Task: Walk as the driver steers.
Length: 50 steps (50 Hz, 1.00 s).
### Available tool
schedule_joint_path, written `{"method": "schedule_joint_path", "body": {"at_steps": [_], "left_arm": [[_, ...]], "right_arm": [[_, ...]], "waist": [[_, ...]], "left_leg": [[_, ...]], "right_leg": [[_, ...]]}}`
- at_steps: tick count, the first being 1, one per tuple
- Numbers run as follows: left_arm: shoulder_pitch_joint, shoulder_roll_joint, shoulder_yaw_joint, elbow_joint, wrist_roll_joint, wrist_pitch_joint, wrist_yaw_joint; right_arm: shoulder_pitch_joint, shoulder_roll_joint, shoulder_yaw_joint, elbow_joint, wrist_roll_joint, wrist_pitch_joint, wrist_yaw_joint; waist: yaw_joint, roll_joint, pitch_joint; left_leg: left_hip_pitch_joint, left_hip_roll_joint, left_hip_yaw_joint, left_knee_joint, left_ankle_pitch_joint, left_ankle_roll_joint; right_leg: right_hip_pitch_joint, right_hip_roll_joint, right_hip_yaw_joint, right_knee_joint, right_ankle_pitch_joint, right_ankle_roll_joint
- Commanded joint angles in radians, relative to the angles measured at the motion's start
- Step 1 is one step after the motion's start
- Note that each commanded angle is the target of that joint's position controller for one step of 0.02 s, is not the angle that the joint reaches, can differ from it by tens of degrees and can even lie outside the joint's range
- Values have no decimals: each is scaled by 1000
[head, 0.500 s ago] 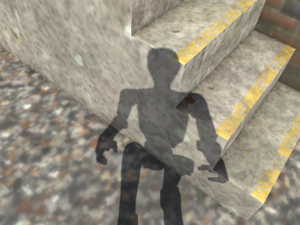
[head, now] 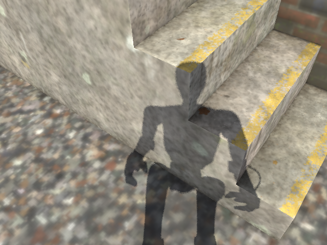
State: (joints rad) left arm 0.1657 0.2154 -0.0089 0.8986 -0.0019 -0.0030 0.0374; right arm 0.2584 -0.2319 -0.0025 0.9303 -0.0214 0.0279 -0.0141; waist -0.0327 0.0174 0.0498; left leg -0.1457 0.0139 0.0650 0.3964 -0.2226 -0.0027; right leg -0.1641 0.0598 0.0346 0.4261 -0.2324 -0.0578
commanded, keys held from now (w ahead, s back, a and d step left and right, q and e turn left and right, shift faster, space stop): w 1.00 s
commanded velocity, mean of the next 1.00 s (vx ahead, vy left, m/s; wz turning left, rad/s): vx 0.00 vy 0.00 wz -0.01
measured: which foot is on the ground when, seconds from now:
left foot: down 0.00-1.00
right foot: down 0.00-1.00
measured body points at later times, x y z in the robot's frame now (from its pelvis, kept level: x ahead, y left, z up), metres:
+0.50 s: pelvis +0.00 +0.00 +0.00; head +0.01 +0.00 +0.45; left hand +0.03 +0.25 -0.15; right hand +0.01 -0.23 -0.16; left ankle -0.01 +0.12 -0.74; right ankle +0.00 -0.09 -0.74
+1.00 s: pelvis +0.00 +0.01 +0.00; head +0.01 +0.01 +0.45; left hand +0.00 +0.23 -0.16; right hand -0.01 -0.21 -0.16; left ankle -0.01 +0.12 -0.74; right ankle +0.00 -0.09 -0.74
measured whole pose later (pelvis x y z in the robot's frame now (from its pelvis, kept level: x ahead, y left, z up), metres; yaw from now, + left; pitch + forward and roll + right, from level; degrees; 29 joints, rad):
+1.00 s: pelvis +0.00 +0.01 +0.00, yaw +0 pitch -1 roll +0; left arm 0.29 0.14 -0.01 1.12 0.00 -0.02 0.05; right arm 0.28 -0.15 0.01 1.14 -0.02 0.01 -0.04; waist -0.01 0.01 0.04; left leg -0.15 0.01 0.06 0.40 -0.23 0.01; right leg -0.16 0.05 0.04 0.40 -0.22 -0.04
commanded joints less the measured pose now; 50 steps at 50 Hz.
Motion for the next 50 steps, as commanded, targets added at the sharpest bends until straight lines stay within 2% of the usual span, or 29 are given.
{"method": "schedule_joint_path", "body": {"at_steps": [1, 25, 50], "left_arm": [[16, 126, 29, -17, 1, -14, 3], [132, 68, 21, 141, 3, -17, 6], [191, 4, 15, 214, 4, -21, 11]], "right_arm": [[39, -83, -17, -3, 1, -9, -5], [50, -42, 0, 144, 4, -21, -17], [96, 7, 7, 209, 4, -26, -25]], "waist": [[4, -32, -13], [18, -14, 2], [18, -16, 22]], "left_leg": [[31, 63, -71, -41, 71, 15], [3, 87, -93, -63, 60, 35], [-4, 86, -97, -62, 67, 39]], "right_leg": [[-60, -150, 155, -114, 136, -47], [-52, -122, 116, -105, 141, -21], [-47, -122, 104, -99, 154, -7]]}}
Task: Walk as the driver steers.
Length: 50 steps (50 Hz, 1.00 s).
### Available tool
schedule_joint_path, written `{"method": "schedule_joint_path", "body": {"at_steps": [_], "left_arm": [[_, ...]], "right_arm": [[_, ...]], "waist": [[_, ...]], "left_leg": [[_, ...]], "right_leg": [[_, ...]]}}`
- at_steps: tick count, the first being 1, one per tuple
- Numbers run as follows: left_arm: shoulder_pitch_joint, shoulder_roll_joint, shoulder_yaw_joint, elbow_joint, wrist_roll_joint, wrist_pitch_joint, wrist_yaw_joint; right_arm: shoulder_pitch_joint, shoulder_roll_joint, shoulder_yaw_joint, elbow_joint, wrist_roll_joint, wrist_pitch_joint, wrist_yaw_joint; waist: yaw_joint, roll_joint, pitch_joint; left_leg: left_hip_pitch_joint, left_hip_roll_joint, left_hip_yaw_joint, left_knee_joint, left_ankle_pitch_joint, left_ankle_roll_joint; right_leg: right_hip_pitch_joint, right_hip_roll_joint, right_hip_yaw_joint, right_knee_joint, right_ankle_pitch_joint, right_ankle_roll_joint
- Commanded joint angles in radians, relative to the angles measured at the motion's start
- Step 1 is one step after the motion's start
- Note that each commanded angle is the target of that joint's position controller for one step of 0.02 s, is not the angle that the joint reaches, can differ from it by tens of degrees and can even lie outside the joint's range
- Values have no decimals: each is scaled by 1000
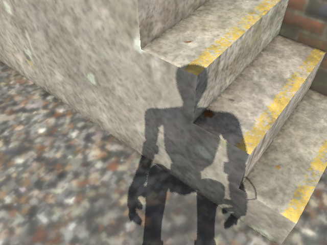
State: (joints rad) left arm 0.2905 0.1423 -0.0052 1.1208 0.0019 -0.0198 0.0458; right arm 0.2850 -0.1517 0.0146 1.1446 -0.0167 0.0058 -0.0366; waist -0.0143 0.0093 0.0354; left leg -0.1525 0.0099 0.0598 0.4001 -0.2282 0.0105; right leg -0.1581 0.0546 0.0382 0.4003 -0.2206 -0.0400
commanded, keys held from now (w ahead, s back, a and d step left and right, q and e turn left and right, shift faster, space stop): w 1.00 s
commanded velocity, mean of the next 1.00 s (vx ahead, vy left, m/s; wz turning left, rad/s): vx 0.00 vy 0.00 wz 0.00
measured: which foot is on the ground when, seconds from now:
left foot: down 0.00-1.00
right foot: down 0.00-1.00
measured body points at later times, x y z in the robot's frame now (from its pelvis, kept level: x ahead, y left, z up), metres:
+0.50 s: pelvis +0.00 +0.00 +0.00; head +0.01 +0.00 +0.45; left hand -0.01 +0.22 -0.16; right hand -0.02 -0.21 -0.16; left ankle -0.01 +0.11 -0.74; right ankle +0.00 -0.10 -0.74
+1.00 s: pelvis +0.01 +0.01 +0.00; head +0.02 +0.01 +0.45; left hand -0.02 +0.22 -0.16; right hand -0.03 -0.20 -0.16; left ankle -0.01 +0.11 -0.74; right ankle +0.00 -0.10 -0.74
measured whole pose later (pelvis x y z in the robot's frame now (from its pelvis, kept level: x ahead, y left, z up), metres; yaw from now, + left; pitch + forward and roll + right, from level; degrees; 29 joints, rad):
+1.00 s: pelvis +0.01 +0.01 +0.00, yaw +0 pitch -1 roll +0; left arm 0.32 0.11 0.00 1.15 0.00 -0.02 0.05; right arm 0.32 -0.12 0.01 1.15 -0.01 -0.01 -0.04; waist -0.01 0.00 0.03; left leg -0.14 0.00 0.06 0.40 -0.24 0.03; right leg -0.15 0.04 0.04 0.40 -0.23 -0.02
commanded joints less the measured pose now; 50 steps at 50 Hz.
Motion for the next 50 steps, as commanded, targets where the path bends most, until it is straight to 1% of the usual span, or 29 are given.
{"method": "schedule_joint_path", "body": {"at_steps": [1, 25, 50], "left_arm": [[68, 76, 12, -6, 0, -4, 3], [98, 50, 11, 16, 1, -5, 6], [115, 39, 12, 23, 1, -3, 6]], "right_arm": [[71, -71, -11, -4, 0, -4, -3], [100, -47, -13, 10, 1, -9, -6], [118, -36, -17, 7, 3, -16, -7]], "waist": [[0, -8, 37], [2, -9, 48], [2, -9, 54]], "left_leg": [[3, 90, -91, -66, 73, 26], [2, 89, -95, -69, 78, 30], [4, 89, -99, -75, 89, 36]], "right_leg": [[-54, -116, 101, -73, 142, -25], [-51, -118, 95, -70, 141, -17], [-43, -120, 88, -65, 146, -9]]}}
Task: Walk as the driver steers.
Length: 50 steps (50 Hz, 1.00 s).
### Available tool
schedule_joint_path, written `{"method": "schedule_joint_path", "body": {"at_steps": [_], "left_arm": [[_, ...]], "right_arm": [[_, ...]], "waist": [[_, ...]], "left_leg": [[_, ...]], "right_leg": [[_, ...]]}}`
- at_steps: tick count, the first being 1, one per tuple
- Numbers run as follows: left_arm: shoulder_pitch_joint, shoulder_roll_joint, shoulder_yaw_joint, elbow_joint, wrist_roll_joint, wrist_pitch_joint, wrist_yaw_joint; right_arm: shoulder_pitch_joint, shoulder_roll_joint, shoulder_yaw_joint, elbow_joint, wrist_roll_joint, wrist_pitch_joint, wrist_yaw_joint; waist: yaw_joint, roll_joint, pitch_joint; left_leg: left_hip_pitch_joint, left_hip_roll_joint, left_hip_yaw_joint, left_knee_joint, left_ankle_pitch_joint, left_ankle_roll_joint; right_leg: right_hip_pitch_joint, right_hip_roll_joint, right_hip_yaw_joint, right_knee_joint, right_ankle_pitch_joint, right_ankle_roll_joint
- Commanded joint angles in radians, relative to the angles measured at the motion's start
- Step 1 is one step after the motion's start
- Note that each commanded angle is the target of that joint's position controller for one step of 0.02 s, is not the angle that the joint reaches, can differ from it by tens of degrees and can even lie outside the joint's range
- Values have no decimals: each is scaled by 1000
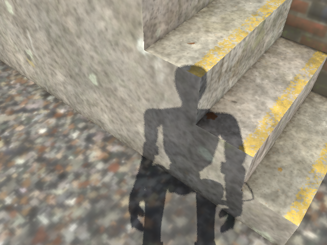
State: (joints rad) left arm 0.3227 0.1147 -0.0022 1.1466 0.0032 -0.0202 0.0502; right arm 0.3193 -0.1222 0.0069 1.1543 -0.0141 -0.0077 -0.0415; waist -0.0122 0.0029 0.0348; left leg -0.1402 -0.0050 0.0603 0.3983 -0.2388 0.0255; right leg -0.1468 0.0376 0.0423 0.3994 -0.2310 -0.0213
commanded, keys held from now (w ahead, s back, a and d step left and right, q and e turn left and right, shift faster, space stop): w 1.00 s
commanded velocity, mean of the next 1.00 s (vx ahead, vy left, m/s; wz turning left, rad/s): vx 0.00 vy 0.00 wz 0.00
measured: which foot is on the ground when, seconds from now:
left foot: down 0.00-1.00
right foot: down 0.00-1.00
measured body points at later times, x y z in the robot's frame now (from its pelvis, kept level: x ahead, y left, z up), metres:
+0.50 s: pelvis +0.00 +0.01 +0.00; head +0.01 +0.01 +0.45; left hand -0.03 +0.21 -0.16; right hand -0.03 -0.20 -0.16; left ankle -0.01 +0.10 -0.74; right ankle -0.01 -0.11 -0.74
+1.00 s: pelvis +0.00 +0.02 +0.00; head +0.01 +0.02 +0.45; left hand -0.03 +0.22 -0.16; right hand -0.03 -0.19 -0.16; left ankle -0.01 +0.10 -0.74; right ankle -0.01 -0.11 -0.74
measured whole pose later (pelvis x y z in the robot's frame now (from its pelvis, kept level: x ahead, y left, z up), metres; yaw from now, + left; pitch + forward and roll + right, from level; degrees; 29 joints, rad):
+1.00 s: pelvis +0.00 +0.02 +0.00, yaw +0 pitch -1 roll +0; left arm 0.33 0.11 0.00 1.16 0.00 -0.02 0.05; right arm 0.33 -0.11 0.00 1.14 -0.01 -0.02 -0.04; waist -0.01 -0.01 0.04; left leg -0.13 -0.03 0.07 0.38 -0.24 0.05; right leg -0.14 0.01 0.05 0.39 -0.24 0.01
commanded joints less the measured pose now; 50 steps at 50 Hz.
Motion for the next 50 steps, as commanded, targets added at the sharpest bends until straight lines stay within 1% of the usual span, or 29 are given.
{"method": "schedule_joint_path", "body": {"at_steps": [1, 50], "left_arm": [[84, 66, 9, -3, 0, -3, 2], [94, 56, 7, 11, 0, 1, 2]], "right_arm": [[84, -66, -9, -3, 0, -3, -2], [94, -60, -11, -17, 3, -16, -1]], "waist": [[0, -3, 55], [2, -4, 59]], "left_leg": [[-8, 104, -99, -74, 100, 21], [5, 104, -109, -92, 135, 36]], "right_leg": [[-55, -103, 84, -64, 157, -27], [-47, -111, 67, -57, 154, -3]]}}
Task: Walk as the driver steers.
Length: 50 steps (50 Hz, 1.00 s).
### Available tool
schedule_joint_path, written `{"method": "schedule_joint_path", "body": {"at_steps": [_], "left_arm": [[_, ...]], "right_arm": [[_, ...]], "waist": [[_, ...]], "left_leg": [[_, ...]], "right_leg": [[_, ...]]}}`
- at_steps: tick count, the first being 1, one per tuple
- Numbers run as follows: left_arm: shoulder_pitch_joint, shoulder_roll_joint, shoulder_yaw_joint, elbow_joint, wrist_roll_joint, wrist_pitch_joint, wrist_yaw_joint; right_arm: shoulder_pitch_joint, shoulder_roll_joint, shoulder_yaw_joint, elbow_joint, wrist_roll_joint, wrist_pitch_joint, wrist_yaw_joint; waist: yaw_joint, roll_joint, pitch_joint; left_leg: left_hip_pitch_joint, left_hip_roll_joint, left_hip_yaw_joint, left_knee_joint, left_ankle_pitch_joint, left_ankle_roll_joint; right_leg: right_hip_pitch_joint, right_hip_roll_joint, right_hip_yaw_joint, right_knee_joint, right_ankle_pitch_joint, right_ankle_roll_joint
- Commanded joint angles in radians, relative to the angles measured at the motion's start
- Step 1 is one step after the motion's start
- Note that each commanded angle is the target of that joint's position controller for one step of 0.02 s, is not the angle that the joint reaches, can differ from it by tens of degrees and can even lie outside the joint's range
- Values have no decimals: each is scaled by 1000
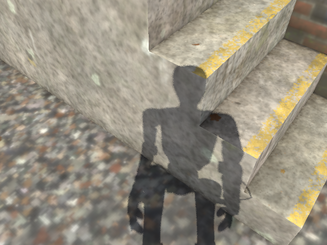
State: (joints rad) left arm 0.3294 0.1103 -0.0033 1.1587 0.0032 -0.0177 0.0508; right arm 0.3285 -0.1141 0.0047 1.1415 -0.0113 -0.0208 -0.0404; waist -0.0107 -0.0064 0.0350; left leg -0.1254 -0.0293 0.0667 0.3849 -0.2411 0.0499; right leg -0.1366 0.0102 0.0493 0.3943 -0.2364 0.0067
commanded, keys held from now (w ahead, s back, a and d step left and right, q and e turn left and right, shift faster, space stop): w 1.00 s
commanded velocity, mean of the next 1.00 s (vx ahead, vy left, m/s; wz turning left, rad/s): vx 0.00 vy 0.00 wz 0.00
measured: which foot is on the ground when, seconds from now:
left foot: down 0.00-1.00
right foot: down 0.00-1.00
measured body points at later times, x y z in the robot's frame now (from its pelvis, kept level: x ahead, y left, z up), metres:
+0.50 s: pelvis +0.00 +0.01 +0.00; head +0.01 +0.01 +0.45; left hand -0.03 +0.21 -0.17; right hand -0.03 -0.20 -0.16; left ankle -0.02 +0.08 -0.74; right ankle -0.01 -0.13 -0.74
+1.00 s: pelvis +0.00 +0.01 +0.00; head +0.01 +0.02 +0.45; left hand -0.03 +0.22 -0.17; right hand -0.03 -0.20 -0.16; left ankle -0.02 +0.09 -0.74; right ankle -0.01 -0.13 -0.74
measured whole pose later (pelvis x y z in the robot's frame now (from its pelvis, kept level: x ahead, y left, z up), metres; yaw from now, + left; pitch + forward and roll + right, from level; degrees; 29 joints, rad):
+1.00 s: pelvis +0.00 +0.01 +0.00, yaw +0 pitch -1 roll +0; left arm 0.33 0.11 -0.01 1.17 0.00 -0.01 0.05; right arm 0.34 -0.11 0.01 1.13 -0.01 -0.03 -0.04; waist -0.01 -0.01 0.03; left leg -0.12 -0.05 0.07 0.38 -0.24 0.07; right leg -0.13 -0.01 0.05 0.40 -0.24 0.03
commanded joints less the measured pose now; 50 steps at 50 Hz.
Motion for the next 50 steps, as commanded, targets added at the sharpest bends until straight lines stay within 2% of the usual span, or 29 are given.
{"method": "schedule_joint_path", "body": {"at_steps": [1, 50], "left_arm": [[87, 60, 8, 0, 0, -2, 2], [92, 62, 1, 8, 1, 7, 1]], "right_arm": [[85, -68, -9, -5, 0, -3, -2], [100, -70, -9, -19, 3, -12, -1]], "waist": [[0, 5, 59], [1, 5, 60]], "left_leg": [[-10, 128, -116, -79, 138, 12], [-1, 128, -125, -89, 169, 21]], "right_leg": [[-57, -84, 59, -51, 159, -31], [-58, -91, 42, -42, 148, -12]]}}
